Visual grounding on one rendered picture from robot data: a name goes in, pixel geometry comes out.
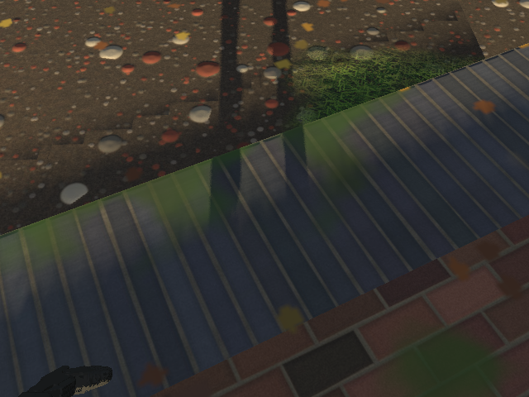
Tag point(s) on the left robot hand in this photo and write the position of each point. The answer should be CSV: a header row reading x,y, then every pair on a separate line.
x,y
65,382

